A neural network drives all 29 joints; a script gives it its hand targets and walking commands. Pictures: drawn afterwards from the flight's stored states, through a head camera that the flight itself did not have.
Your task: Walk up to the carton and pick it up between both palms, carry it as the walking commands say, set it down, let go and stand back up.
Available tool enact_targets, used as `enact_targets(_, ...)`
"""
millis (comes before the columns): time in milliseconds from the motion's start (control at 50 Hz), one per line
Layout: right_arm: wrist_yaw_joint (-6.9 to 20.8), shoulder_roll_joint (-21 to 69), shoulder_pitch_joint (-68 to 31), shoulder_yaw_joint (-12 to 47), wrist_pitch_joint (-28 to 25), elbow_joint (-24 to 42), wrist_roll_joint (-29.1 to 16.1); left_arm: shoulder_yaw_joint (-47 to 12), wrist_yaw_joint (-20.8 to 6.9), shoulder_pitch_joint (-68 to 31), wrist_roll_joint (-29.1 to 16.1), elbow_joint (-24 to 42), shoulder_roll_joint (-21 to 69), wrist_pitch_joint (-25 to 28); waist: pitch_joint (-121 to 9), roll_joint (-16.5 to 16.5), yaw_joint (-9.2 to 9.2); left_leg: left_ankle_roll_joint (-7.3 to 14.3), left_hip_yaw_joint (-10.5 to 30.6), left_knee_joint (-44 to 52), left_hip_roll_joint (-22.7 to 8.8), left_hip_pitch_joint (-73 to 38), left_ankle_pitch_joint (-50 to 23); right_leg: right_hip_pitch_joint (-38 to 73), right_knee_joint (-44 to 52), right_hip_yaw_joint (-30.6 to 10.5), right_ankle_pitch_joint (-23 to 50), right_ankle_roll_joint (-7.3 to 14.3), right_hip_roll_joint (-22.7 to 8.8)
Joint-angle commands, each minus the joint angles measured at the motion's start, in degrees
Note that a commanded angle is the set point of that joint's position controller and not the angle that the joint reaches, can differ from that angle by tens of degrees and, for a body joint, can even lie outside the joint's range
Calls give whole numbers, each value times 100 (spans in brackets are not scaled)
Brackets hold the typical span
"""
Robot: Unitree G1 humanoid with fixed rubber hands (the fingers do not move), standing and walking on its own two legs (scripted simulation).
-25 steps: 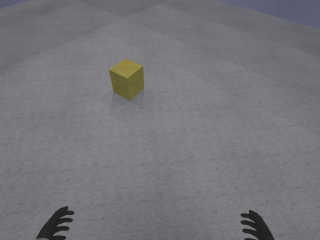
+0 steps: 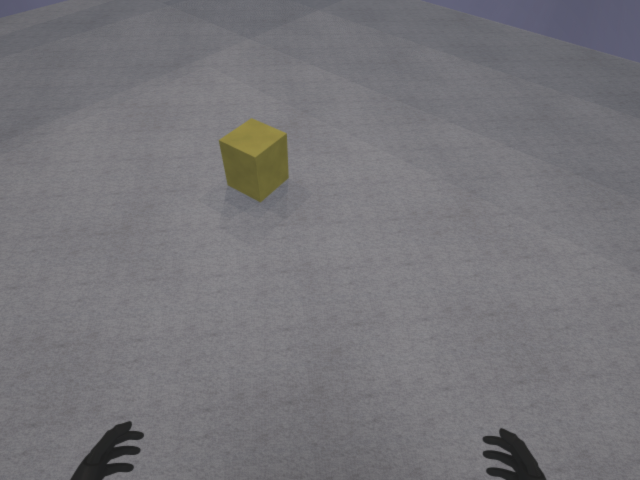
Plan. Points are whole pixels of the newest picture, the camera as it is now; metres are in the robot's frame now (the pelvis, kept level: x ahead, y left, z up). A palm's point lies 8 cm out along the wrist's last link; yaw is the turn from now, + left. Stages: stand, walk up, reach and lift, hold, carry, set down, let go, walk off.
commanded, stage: stand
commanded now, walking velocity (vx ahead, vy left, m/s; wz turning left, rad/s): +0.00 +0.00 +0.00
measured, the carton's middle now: (256, 160) +1.46 +0.32 -0.63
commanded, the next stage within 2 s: walk up in 0.84 s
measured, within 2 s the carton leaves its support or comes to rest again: neither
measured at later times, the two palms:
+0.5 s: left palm out of the picture +0.11 +0.29 -0.08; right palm out of the picture +0.11 -0.26 -0.08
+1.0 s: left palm out of the picture +0.09 +0.29 -0.08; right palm out of the picture +0.10 -0.26 -0.09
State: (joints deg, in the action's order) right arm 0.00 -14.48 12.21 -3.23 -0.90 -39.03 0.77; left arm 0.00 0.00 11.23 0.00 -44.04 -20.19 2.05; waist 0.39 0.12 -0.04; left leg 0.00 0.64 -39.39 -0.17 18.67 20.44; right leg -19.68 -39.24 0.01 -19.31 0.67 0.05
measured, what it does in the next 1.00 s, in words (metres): stands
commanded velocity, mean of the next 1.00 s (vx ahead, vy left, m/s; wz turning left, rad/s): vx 0.00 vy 0.00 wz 0.00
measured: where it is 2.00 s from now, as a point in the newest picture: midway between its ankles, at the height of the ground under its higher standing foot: (294, 442)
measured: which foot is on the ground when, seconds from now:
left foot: down 0.00-1.00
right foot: down 0.00-1.00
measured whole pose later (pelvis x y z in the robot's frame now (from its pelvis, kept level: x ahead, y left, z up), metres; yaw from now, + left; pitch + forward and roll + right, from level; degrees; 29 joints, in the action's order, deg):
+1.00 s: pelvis -0.01 +0.00 +0.02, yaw +0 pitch -1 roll +0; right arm 0.0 -14.7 12.2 -3.0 -0.9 -46.7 0.8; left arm 0.0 0.0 11.2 0.0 -50.5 -19.9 2.0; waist 0.4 0.4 0.0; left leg 0.0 0.7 -27.6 -0.2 12.6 13.7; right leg -13.6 -27.4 0.0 -12.6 0.3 0.1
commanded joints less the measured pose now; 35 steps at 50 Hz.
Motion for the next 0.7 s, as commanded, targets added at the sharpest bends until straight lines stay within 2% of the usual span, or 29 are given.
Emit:
enact_targets(0,-12,-1509,-396,-258,-252,-13,68,393,36,-382,97,267,-1175,210,-454,229,64,490,633,880,-566,-281,-1047,375,687,-591,1012,391,-525)
enact_targets(20,-23,-1560,-365,-273,-235,-67,78,326,11,-304,91,256,-1057,205,-104,286,33,438,596,1001,-554,-102,-1148,367,746,-543,1018,336,-469)
enact_targets(40,-30,-1554,-385,-304,-235,-20,19,305,26,-366,121,266,-1033,211,-311,-51,0,445,643,992,-539,-296,-1292,388,775,-613,1234,381,-461)
enact_targets(60,-26,-1581,-462,-316,-252,45,41,356,44,-356,63,235,-1051,239,-402,288,74,423,536,885,-500,-373,-1365,386,769,-656,1363,392,-541)
enact_targets(80,-23,-1499,-454,-309,-248,0,44,338,51,-504,159,240,-1091,255,-465,141,-94,371,435,792,-451,-407,-1384,447,814,-590,1449,376,-555)
enact_targets(100,-35,-1396,-332,-266,-232,-24,-17,354,66,-536,124,225,-1209,220,-455,-61,-34,397,496,771,-463,-384,-1413,511,785,-729,1545,374,-590)
enact_targets(140,-45,-1532,-348,-323,-250,-41,-9,331,43,-397,81,214,-1066,217,-526,-53,11,410,596,861,-498,-366,-1517,495,720,-525,1545,362,-553)
enact_targets(160,-55,-1675,-367,-334,-231,-94,45,339,68,-377,121,190,-1052,189,-407,289,52,383,516,926,-500,-485,-1535,447,688,-566,1366,337,-519)
enact_targets(200,-44,-1455,-252,-265,-215,-105,34,349,50,-358,82,215,-1166,182,-247,144,-14,368,515,902,-486,-360,-1320,427,851,-634,1314,384,-617)
enact_targets(220,-50,-1520,-464,-299,-212,-153,33,371,57,-453,150,174,-1120,180,-60,24,30,393,613,1076,-502,-148,-1177,500,964,-570,1357,318,-459)
enact_targets(240,-44,-1531,-266,-325,-222,-123,1,389,36,-284,98,187,-1295,218,-364,88,-22,368,562,1053,-572,-410,-1323,621,820,-502,1448,280,-545)
enact_targets(260,-20,-1385,-427,-235,-237,-239,15,353,36,-269,118,110,-1020,241,-429,452,45,391,589,1103,-612,-413,-1285,660,881,-519,1342,312,-535)
enact_targets(280,-22,-1463,-427,-278,-235,-105,31,360,4,-363,132,83,-1137,192,-59,330,15,345,431,1096,-426,-190,-1209,519,927,-614,1306,334,-519)
enact_targets(300,-23,-1499,-492,-278,-254,-151,27,335,12,-371,112,145,-1008,204,-306,-51,23,374,671,1180,-539,-346,-1080,640,968,-574,1313,382,-527)
enact_targets(320,-11,-1564,-509,-262,-230,-151,-29,318,25,-424,115,120,-1076,210,-309,237,-21,434,690,1197,-559,-352,-1044,528,1032,-651,1179,389,-591)
enact_targets(360,-42,-1455,-382,-248,-192,-225,9,334,42,-498,184,108,-1156,211,15,107,-67,374,629,1167,-490,-417,-922,366,1308,-712,1067,338,-579)
enact_targets(380,-44,-1466,-196,-259,-194,-288,6,316,13,-409,138,145,-1110,207,-104,-31,-70,415,735,1349,-631,-339,-719,510,1192,-589,944,301,-506)
enact_targets(400,-31,-1531,-304,-258,-195,-287,-4,319,15,-402,74,54,-1158,184,-78,172,-25,437,680,1306,-593,-283,-646,510,1225,-648,983,291,-559)
enact_targets(440,-5,-1417,-332,-218,-210,-293,16,311,12,-429,112,-28,-1086,195,-50,-100,-51,335,530,1384,-462,-227,-502,414,1413,-701,511,340,-611)
enact_targets(460,7,-1418,-283,-254,-226,-341,57,290,-7,-395,101,-109,-1036,192,-283,288,-54,340,543,1375,-527,-475,-426,554,1393,-683,362,341,-587)
enact_targets(480,-3,-1501,-346,-246,-222,-357,6,291,-5,-397,111,-61,-1059,245,-227,290,-21,327,648,1559,-528,-412,-619,657,1353,-654,680,348,-559)
enact_targets(500,24,-1620,-443,-271,-210,-350,19,243,2,-487,140,-84,-1075,204,-107,627,32,355,684,1596,-564,-247,-795,694,1288,-532,973,279,-495)
enact_targets(520,20,-1466,-537,-224,-204,-383,50,337,24,-456,153,-145,-1199,180,-2,526,53,371,790,1708,-581,-280,-948,679,1401,-629,952,275,-563)
enact_targets(540,-10,-1436,-383,-219,-238,-382,-42,370,16,-383,96,-123,-1118,167,-181,165,37,415,824,1687,-751,-602,-1174,696,1342,-561,1103,283,-567)
enact_targets(560,-32,-1432,-506,-192,-251,-466,26,323,19,-448,115,-185,-1066,170,-204,159,-2,308,635,1678,-576,-604,-1184,680,1418,-625,1119,229,-477)
enact_targets(620,-5,-1498,-487,-173,-231,-540,10,263,14,-335,96,-271,-1047,197,-182,355,-43,275,631,1643,-580,-716,-1221,687,1516,-691,1177,289,-619)
enact_targets(640,8,-1547,-453,-296,-220,-535,-42,290,11,-322,65,-313,-1123,192,-324,46,-38,258,668,1615,-622,-829,-1270,760,1566,-585,1362,250,-569)
enact_targets(660,-7,-1598,-433,-259,-214,-509,-22,295,12,-452,96,-322,-1127,197,-199,262,-16,305,616,1619,-550,-631,-1472,805,1574,-626,1621,235,-578)
enact_targets(680,0,-1435,-320,-214,-210,-531,19,328,29,-461,71,-295,-1164,198,-236,54,-70,306,585,1694,-609,-798,-1626,920,1419,-564,1654,266,-652)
